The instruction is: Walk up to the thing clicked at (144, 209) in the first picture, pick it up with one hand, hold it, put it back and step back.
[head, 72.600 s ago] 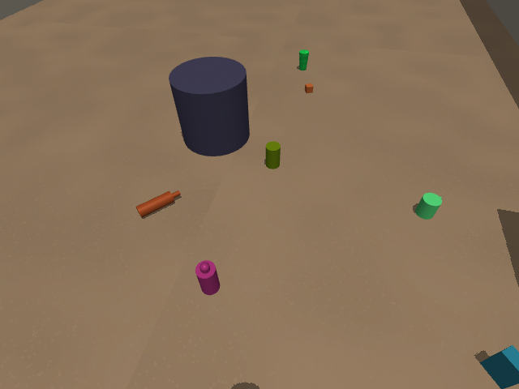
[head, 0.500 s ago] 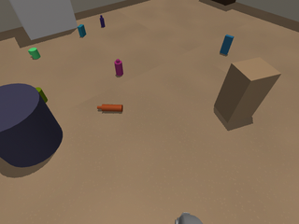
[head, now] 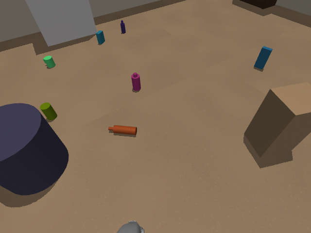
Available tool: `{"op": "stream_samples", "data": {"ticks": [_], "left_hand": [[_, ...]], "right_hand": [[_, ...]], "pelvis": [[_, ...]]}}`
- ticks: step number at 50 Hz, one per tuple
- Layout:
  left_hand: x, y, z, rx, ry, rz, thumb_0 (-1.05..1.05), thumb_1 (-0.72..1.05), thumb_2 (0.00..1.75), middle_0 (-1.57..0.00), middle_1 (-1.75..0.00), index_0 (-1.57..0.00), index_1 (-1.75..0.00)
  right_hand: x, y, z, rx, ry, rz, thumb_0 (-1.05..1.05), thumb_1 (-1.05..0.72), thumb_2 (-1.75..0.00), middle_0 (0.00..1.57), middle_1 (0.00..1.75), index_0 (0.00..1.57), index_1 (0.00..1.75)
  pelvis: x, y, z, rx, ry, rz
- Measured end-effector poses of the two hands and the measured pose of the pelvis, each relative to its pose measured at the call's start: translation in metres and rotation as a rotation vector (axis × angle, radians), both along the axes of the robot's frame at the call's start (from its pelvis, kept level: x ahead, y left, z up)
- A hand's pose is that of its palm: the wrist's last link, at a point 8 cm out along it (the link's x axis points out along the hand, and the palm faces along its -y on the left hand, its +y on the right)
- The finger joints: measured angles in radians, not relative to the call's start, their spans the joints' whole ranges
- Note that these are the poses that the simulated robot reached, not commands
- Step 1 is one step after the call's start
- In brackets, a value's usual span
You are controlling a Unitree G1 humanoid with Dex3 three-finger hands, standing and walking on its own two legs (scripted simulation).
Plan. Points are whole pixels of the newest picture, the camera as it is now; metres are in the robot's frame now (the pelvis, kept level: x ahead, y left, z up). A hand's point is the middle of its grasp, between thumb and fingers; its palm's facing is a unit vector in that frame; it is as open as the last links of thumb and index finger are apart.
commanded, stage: walk up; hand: left
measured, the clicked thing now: (122, 129) +0.94 +0.37 -0.74
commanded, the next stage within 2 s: none
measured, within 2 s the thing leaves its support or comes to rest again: neither
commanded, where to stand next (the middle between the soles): +0.52 -0.01 m, yaw +0 degrees
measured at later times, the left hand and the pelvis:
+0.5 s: hand (87, 182) +0.29 +0.27 -0.13, palm faces -0.08 -0.91 -0.40, open 7.3 cm; pelvis +0.20 -0.01 -0.01, yaw -1 degrees
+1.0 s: hand (92, 160) +0.38 +0.29 -0.16, palm faces -0.02 -0.93 -0.36, open 7.4 cm; pelvis +0.36 +0.01 -0.01, yaw +1 degrees
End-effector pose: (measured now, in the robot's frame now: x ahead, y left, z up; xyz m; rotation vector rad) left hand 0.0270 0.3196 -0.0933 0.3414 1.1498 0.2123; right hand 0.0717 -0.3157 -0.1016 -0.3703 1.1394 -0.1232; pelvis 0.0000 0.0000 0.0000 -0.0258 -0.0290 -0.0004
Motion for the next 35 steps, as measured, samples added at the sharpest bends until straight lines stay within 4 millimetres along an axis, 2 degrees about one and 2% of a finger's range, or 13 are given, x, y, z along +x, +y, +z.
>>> {"op": "stream_samples", "data": {"ticks": [5, 8, 12, 17, 22, 26, 29, 35], "left_hand": [[0.033, 0.022, -0.029, -0.016, 0.065, 0.022, 0.01, 0.91, 0.90, -0.21, -0.30, -0.21, -0.30], [0.063, 0.024, -0.031, -0.024, 0.087, 0.005, 0.01, 0.91, 0.90, -0.21, -0.30, -0.20, -0.30], [0.110, 0.023, -0.024, -0.039, 0.056, -0.029, 0.01, 0.91, 0.90, -0.21, -0.30, -0.20, -0.30], [0.163, 0.016, -0.012, -0.038, 0.031, -0.067, 0.01, 0.91, 0.90, -0.20, -0.30, -0.20, -0.30], [0.220, 0.002, -0.001, -0.008, 0.001, -0.090, 0.00, 0.91, 0.90, -0.20, -0.30, -0.20, -0.30], [0.262, -0.012, 0.001, 0.040, -0.052, -0.090, 0.00, 0.91, 0.90, -0.21, -0.30, -0.20, -0.30], [0.280, -0.024, 0.009, 0.045, -0.093, -0.071, 0.00, 0.91, 0.90, -0.21, -0.30, -0.20, -0.30], [0.292, -0.032, 0.018, 0.041, -0.062, -0.041, 0.00, 0.91, 0.90, -0.21, -0.30, -0.21, -0.30]], "right_hand": [[0.066, 0.016, 0.003, -0.047, -0.071, 0.017, 0.01, -0.90, -0.90, 0.20, 0.30, 0.21, 0.30], [0.088, 0.023, 0.013, -0.046, -0.121, -0.012, 0.01, -0.90, -0.90, 0.20, 0.30, 0.21, 0.30], [0.102, 0.026, 0.024, -0.049, -0.116, -0.037, 0.01, -0.90, -0.90, 0.20, 0.30, 0.21, 0.30], [0.112, 0.017, 0.022, -0.044, -0.070, -0.058, 0.01, -0.90, -0.90, 0.20, 0.30, 0.21, 0.30], [0.125, -0.004, 0.005, -0.021, -0.011, -0.094, 0.01, -0.90, -0.90, 0.20, 0.30, 0.21, 0.30], [0.149, -0.025, -0.019, -0.007, 0.035, -0.103, 0.01, -0.90, -0.90, 0.20, 0.30, 0.21, 0.30], [0.176, -0.028, -0.025, 0.004, 0.061, -0.091, 0.01, -0.90, -0.90, 0.20, 0.30, 0.21, 0.30], [0.240, -0.024, -0.016, 0.034, 0.017, -0.047, 0.01, -0.90, -0.90, 0.20, 0.30, 0.21, 0.30]], "pelvis": [[0.049, 0.019, -0.015, 0.022, -0.010, 0.001], [0.071, 0.024, -0.011, 0.019, -0.016, -0.005], [0.099, 0.024, -0.001, 0.028, -0.016, -0.015], [0.134, 0.019, 0.004, 0.035, -0.016, -0.020], [0.173, 0.003, 0.000, 0.047, -0.010, -0.022], [0.207, -0.016, -0.013, 0.029, -0.013, -0.015], [0.226, -0.024, -0.010, 0.035, -0.018, -0.013], [0.260, -0.025, 0.002, 0.029, -0.015, -0.006]]}}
